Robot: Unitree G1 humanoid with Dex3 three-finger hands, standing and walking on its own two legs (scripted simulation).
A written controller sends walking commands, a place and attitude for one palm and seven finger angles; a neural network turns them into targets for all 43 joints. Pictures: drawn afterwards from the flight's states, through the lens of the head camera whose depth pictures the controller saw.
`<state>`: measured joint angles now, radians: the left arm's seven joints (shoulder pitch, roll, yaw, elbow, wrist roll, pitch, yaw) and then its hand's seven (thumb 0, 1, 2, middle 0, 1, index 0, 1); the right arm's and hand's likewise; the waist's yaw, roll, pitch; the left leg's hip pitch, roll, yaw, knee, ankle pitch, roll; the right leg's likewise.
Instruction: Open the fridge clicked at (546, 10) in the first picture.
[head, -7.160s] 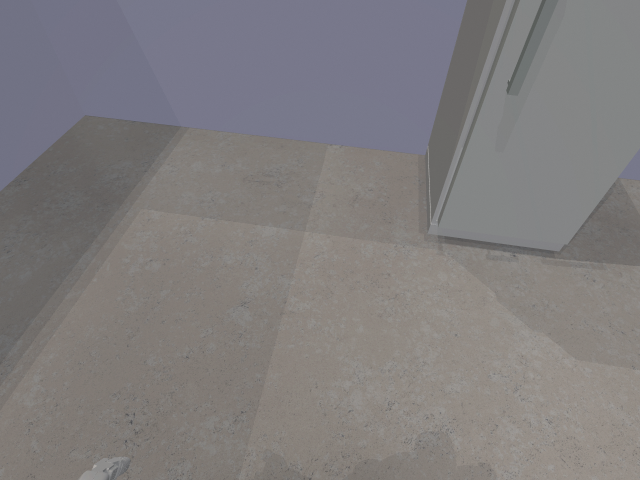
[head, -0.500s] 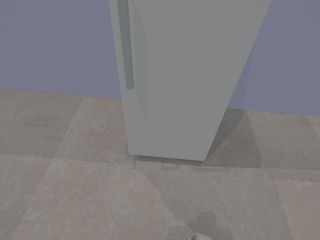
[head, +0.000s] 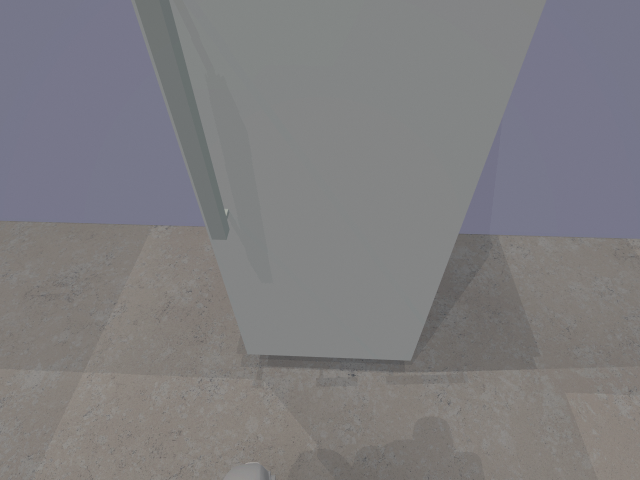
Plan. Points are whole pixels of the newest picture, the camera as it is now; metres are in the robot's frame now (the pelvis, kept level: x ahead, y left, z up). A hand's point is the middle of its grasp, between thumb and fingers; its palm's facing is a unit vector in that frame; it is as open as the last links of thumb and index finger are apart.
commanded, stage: take the last steps up to it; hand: left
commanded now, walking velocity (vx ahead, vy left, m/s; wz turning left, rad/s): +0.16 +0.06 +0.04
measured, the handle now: (196, 129) +0.57 +0.21 +0.15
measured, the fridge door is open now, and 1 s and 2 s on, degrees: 0 0 0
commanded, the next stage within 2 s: come to a stop and stand still in 0.02 s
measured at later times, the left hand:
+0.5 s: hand out of the picture +0.08 +0.23 -0.18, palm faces +0.02 -0.98 -0.20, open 7.4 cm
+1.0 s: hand out of the picture +0.04 +0.18 -0.17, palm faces +0.06 -0.97 -0.22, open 7.3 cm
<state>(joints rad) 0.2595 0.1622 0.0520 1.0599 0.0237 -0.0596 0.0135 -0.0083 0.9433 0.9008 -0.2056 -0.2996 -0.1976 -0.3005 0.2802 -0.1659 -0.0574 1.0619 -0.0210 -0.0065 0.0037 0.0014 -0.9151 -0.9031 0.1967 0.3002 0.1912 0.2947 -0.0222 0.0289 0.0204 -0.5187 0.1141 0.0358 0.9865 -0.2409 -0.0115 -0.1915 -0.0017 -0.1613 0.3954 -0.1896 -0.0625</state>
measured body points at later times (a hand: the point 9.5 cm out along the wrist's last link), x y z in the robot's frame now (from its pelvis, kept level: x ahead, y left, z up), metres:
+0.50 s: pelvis +0.05 +0.04 +0.00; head +0.09 +0.06 +0.44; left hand +0.08 +0.28 -0.17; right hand +0.14 -0.19 -0.15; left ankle +0.12 +0.15 -0.74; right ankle +0.03 -0.09 -0.69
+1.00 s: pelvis +0.05 +0.01 +0.00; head +0.08 +0.00 +0.45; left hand +0.04 +0.23 -0.15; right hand +0.04 -0.23 -0.16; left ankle +0.03 +0.13 -0.73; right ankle +0.03 -0.11 -0.74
